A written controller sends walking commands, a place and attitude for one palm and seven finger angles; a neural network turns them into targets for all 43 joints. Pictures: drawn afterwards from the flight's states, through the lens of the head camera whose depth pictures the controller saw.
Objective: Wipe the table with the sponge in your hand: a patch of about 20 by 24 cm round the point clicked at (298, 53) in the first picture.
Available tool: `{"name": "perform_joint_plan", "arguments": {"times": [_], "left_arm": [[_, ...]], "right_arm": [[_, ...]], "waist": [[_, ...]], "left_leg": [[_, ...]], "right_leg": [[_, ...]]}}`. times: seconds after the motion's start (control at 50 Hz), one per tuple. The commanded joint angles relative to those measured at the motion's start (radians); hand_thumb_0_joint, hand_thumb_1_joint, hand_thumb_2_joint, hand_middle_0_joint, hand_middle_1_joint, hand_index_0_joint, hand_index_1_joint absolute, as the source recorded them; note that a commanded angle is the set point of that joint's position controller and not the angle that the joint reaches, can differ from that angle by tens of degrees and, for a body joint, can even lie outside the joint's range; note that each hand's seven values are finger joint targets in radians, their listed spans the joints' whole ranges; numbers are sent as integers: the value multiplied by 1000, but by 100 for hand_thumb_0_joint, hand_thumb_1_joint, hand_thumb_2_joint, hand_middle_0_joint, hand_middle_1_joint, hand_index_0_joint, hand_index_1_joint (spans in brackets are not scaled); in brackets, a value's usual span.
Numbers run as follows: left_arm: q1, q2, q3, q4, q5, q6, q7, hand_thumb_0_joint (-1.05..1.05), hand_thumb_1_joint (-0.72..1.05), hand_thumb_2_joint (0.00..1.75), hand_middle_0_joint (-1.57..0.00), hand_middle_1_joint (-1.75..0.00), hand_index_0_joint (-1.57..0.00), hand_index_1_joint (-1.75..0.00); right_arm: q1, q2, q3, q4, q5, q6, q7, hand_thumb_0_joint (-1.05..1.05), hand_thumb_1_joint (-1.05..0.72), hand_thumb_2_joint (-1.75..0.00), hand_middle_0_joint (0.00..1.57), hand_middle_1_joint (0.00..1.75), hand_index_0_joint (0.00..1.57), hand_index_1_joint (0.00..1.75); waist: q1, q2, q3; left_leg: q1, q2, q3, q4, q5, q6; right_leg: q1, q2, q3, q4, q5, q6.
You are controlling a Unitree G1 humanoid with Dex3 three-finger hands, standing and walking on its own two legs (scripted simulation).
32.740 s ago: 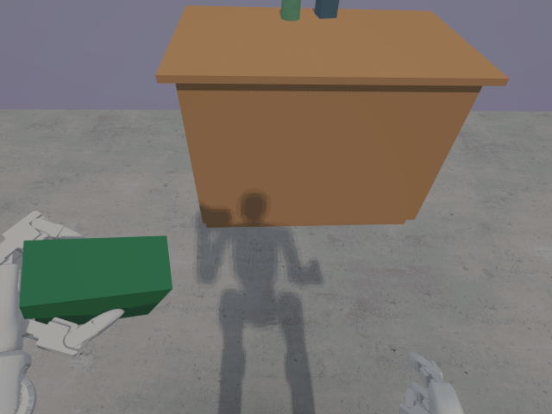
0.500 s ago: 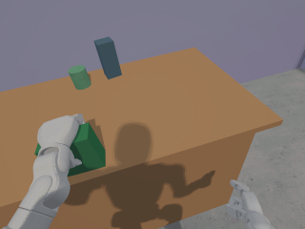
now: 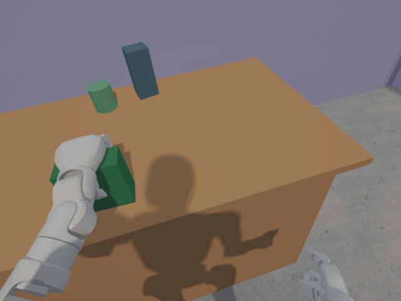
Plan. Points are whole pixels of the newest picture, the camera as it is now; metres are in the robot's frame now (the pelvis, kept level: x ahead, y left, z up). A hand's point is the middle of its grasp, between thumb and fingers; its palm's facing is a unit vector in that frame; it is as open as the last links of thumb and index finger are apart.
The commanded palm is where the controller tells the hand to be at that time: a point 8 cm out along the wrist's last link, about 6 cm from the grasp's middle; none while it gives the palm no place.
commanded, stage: wipe forward along the middle lane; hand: left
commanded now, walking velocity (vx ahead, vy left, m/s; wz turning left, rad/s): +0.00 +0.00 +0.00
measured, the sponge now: (101, 188) +0.32 +0.27 +0.07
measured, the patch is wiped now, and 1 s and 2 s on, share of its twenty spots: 1.00 1.00 1.00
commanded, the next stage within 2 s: slide back across to the first lane in 1.08 s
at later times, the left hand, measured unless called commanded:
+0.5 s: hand (95, 153) +0.37 +0.29 +0.12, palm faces -0.04 -0.02 -1.00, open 10.0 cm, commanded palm +0.36 +0.29 +0.15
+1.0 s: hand (95, 138) +0.43 +0.31 +0.12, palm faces -0.08 -0.01 -1.00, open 10.0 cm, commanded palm +0.41 +0.31 +0.15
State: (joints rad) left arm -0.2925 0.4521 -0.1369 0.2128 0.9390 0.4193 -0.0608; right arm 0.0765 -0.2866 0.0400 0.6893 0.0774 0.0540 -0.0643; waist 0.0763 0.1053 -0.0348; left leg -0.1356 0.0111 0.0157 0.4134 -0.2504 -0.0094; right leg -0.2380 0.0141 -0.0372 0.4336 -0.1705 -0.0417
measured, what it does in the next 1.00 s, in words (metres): stands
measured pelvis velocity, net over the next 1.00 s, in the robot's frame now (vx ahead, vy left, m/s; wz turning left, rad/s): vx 0.01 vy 0.01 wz -0.01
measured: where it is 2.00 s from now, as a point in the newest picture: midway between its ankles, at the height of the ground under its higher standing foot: outside the picture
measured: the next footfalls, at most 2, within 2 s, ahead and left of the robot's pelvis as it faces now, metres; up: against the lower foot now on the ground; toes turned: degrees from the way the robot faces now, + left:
none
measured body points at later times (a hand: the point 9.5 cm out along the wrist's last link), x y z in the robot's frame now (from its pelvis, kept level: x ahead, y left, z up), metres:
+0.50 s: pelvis +0.00 +0.00 +0.00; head +0.00 -0.04 +0.45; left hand +0.37 +0.28 +0.17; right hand +0.16 -0.25 -0.12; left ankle -0.02 +0.13 -0.74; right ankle +0.04 -0.09 -0.74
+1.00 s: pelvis +0.01 +0.01 +0.00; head +0.03 -0.01 +0.45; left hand +0.42 +0.31 +0.17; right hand +0.12 -0.26 -0.13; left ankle -0.02 +0.13 -0.74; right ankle +0.04 -0.09 -0.74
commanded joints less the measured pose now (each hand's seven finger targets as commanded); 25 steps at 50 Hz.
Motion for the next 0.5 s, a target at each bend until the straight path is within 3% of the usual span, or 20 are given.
{"name": "perform_joint_plan", "arguments": {"times": [0.0, 0.04, 0.08, 0.14, 0.18, 0.2, 0.22, 0.24, 0.3, 0.34, 0.36, 0.4, 0.44, 0.48], "left_arm": [[-238, 150, 54, 10, 7, -9, 12, 0, 10, 130, -120, -160, -120, -160], [-268, 193, 87, 36, 16, -22, 11, 0, 10, 130, -120, -160, -120, -160], [-259, 158, 59, 63, 14, -32, 10, 0, 10, 130, -120, -160, -120, -160], [-271, 177, 80, 77, 16, -50, 15, 0, 10, 130, -120, -160, -120, -160], [-278, 172, 68, 139, 16, -53, 16, 0, 10, 130, -120, -160, -120, -160], [-294, 192, 81, 163, 17, -56, 17, 0, 10, 130, -120, -160, -120, -160], [-324, 199, 77, 168, 21, -62, 17, 0, 10, 130, -120, -160, -120, -160], [-334, 241, 117, 175, 22, -69, 20, 0, 10, 130, -120, -160, -120, -160], [-399, 222, 78, 223, 32, -80, 20, 0, 10, 130, -120, -160, -120, -160], [-452, 257, 99, 256, 44, -92, 19, 0, 10, 130, -120, -160, -120, -160], [-459, 231, 74, 268, 48, -100, 20, 0, 10, 130, -120, -160, -120, -160], [-438, 245, 92, 302, 45, -111, 22, 0, 10, 130, -120, -160, -120, -160], [-494, 295, 124, 325, 44, -126, 23, 0, 10, 130, -120, -160, -120, -160], [-530, 305, 118, 367, 52, -142, 25, 0, 10, 130, -120, -160, -120, -160]], "right_arm": [[-166, -111, -42, -164, 2, -43, -7, 0, -90, -90, 20, 30, 20, 30], [-150, -118, -45, -159, 2, -41, -8, 0, -90, -90, 20, 30, 20, 30], [-139, -115, -48, -162, 4, -42, -7, 0, -90, -90, 20, 30, 20, 30], [-130, -119, -52, -164, 3, -37, -6, 0, -90, -90, 20, 30, 20, 30], [-114, -122, -52, -156, 5, -35, -8, 0, -90, -90, 20, 30, 20, 30], [-105, -127, -54, -149, 4, -33, -10, 0, -90, -90, 20, 30, 20, 30], [-102, -128, -53, -147, 4, -33, -11, 0, -90, -90, 20, 30, 20, 30], [-99, -130, -55, -146, 3, -33, -13, 0, -90, -90, 20, 30, 20, 30], [-77, -129, -55, -139, 6, -34, -18, 0, -90, -90, 20, 30, 20, 30], [-64, -132, -55, -134, 5, -34, -20, 0, -90, -90, 20, 30, 20, 30], [-53, -129, -57, -136, 6, -36, -19, 0, -90, -90, 20, 30, 20, 30], [-40, -131, -60, -136, 4, -36, -20, 0, -90, -90, 20, 30, 20, 30], [-32, -135, -59, -129, 5, -35, -24, 0, -90, -90, 20, 30, 20, 30], [-10, -137, -61, -120, 4, -37, -28, 0, -90, -90, 20, 30, 20, 30]], "waist": [[-13, -172, -116], [-16, -169, -121], [-15, -173, -136], [-15, -157, -147], [-25, -185, -120], [-26, -209, -117], [-31, -188, -121], [-26, -183, -124], [-41, -168, -131], [-44, -147, -134], [-47, -145, -152], [-42, -173, -167], [-50, -182, -164], [-60, -181, -162]], "left_leg": [[-93, -38, 4, -56, 97, 49], [-98, -38, 0, -57, 86, 46], [-103, -38, 4, -47, 104, 48], [-108, -40, 4, -45, 98, 47], [-131, -37, 7, -39, 82, 48], [-140, -37, 8, -37, 71, 48], [-142, -38, 12, -34, 66, 48], [-145, -37, 4, -41, 61, 47], [-150, -38, 13, -33, 51, 48], [-157, -37, 6, -39, 44, 45], [-158, -40, 10, -34, 41, 47], [-166, -39, 12, -26, 52, 51], [-181, -36, 8, -31, 30, 49], [-193, -37, 13, -24, 27, 51]], "right_leg": [[112, -1, 47, -87, -10, -7], [105, 3, 57, -90, -29, -11], [113, -1, 44, -79, 4, -9], [107, 1, 54, -79, 7, -11], [90, -2, 49, -78, -6, -6], [86, -2, 52, -80, -17, -2], [82, -4, 57, -81, -16, -2], [81, -2, 60, -82, -35, -6], [67, -6, 55, -83, -46, -1], [53, -2, 55, -82, -61, -6], [60, -5, 49, -79, -62, -4], [76, -8, 55, -77, -38, -2], [69, -8, 64, -84, -66, 1], [64, -11, 62, -82, -67, 5]]}}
